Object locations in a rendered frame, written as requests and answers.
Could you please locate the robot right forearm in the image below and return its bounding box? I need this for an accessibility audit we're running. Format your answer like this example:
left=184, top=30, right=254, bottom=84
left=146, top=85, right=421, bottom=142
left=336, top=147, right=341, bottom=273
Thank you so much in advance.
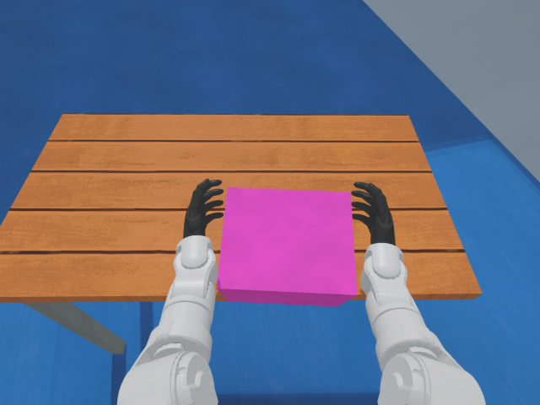
left=360, top=243, right=486, bottom=405

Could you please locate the left robot hand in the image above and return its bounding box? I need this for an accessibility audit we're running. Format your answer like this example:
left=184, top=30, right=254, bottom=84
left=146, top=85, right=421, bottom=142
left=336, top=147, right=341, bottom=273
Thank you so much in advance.
left=183, top=179, right=224, bottom=239

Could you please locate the robot left forearm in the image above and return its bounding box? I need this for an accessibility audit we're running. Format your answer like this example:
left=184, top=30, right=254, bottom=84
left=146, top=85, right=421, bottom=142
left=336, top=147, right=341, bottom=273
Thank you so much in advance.
left=117, top=235, right=218, bottom=405

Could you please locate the table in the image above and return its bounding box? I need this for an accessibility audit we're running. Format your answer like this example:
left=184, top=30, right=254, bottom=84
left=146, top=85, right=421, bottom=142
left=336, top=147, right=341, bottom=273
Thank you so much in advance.
left=0, top=113, right=482, bottom=354

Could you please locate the carton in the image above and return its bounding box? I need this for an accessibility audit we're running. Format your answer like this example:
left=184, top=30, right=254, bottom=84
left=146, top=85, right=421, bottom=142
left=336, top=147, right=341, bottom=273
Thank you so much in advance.
left=217, top=187, right=357, bottom=307

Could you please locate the right robot hand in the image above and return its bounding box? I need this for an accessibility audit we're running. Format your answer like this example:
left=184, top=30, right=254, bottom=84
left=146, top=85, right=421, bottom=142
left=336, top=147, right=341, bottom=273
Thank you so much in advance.
left=351, top=182, right=396, bottom=246

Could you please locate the robot right upper arm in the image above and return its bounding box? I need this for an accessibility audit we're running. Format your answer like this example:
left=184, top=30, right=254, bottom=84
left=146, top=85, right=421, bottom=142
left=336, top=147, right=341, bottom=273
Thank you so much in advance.
left=378, top=353, right=485, bottom=405

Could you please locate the robot left upper arm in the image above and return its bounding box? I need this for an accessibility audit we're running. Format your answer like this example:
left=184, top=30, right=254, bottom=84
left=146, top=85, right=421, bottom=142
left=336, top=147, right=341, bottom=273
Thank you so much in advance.
left=118, top=351, right=218, bottom=405

